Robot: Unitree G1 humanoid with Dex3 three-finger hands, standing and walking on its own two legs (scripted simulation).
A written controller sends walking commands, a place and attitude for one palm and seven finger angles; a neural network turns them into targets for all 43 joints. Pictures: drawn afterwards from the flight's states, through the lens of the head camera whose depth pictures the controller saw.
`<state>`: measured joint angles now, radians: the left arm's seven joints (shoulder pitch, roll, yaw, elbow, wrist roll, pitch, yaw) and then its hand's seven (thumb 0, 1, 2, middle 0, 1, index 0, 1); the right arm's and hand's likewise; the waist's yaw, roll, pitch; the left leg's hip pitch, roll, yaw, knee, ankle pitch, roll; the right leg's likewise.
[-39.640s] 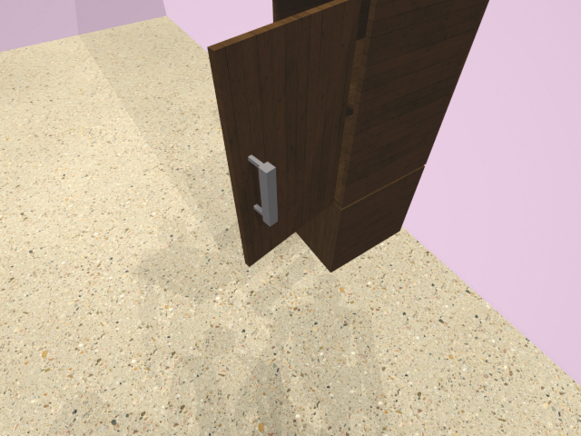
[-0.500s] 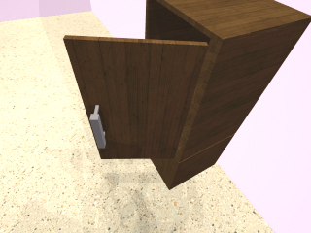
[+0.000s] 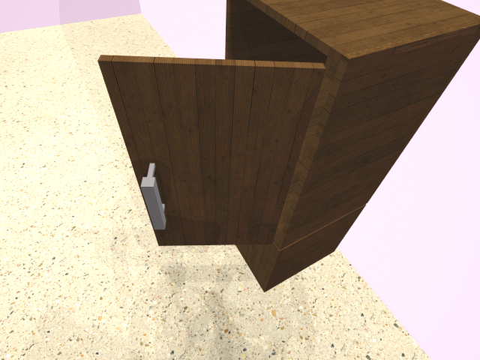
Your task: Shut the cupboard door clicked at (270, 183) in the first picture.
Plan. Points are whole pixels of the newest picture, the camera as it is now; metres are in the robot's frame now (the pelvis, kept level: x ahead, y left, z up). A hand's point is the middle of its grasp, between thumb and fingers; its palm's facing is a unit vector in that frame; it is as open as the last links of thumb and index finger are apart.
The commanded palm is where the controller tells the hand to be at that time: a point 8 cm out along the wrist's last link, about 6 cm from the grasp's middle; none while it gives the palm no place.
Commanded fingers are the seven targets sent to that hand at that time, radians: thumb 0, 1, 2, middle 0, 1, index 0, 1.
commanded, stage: look again from close up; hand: left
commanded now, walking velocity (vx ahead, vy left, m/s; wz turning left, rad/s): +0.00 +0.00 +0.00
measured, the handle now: (156, 197) +0.44 +0.21 -0.06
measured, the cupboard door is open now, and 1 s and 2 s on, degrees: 63 63 63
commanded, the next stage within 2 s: raise the hand and make a fist in 0.10 s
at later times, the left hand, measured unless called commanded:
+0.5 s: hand (153, 310) +0.20 +0.15 -0.01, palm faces +0.11 -0.99 +0.04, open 6.7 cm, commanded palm +0.10 +0.21 -0.07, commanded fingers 0.00 0.90 0.90 -0.47 -0.60 -0.47 -0.60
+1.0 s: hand (156, 331) +0.18 +0.15 -0.09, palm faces +0.06 -1.00 +0.01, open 4.3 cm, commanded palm +0.13 +0.21 -0.07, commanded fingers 0.00 0.90 0.90 -0.93 -1.10 -0.93 -1.10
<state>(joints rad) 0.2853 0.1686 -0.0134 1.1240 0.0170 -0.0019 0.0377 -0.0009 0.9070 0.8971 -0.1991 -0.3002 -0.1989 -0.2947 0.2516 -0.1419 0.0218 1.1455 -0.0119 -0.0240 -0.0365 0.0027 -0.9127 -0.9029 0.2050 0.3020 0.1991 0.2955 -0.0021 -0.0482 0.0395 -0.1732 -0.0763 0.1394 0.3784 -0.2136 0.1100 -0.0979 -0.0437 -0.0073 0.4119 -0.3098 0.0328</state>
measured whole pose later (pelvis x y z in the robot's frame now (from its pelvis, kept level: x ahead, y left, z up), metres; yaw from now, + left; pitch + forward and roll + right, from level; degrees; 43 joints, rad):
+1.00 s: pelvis -0.02 -0.05 -0.12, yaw +6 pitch +17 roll -1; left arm 0.37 0.25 0.15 -0.01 -0.30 -0.26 -0.30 0.01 0.90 0.90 -0.76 -0.91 -0.76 -0.90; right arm 0.19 -0.18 0.05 0.51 0.04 -0.19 -0.04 0.01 -0.90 -0.90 0.21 0.30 0.20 0.30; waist 0.00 0.02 -0.15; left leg -1.02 -0.04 -0.01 1.28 -0.56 0.04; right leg -1.02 0.06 -0.12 1.22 -0.50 -0.09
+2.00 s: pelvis -0.01 -0.01 -0.10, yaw +6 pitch +17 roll -4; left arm 0.40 0.26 0.13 -0.04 -0.28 -0.41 -0.23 0.02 0.90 0.90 -1.30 -1.50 -1.30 -1.50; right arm 0.26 -0.25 0.02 0.48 0.02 -0.14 -0.03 0.01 -0.90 -0.90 0.21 0.30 0.20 0.30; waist 0.00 0.01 -0.17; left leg -0.98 -0.06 0.01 1.23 -0.56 0.09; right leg -0.97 0.05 -0.10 1.16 -0.49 -0.04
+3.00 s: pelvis -0.01 -0.03 -0.10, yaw +5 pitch +19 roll -2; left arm -0.07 0.22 0.11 0.32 -0.22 -0.45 -0.15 0.01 0.90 0.90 -1.30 -1.50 -1.30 -1.50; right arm 0.24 -0.26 0.02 0.57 0.02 -0.08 -0.02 0.01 -0.90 -0.90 0.21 0.30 0.20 0.30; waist -0.03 0.02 -0.17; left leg -0.98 -0.05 0.02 1.20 -0.55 0.08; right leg -0.99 0.05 -0.09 1.15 -0.49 -0.06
